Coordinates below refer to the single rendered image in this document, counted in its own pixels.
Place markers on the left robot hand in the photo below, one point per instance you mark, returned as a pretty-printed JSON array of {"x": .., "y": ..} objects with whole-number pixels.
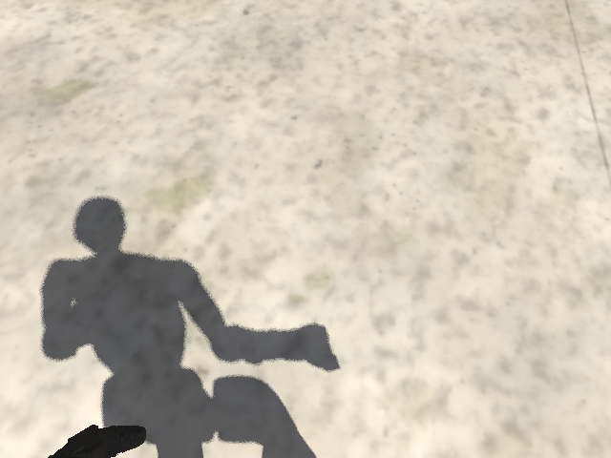
[{"x": 107, "y": 442}]

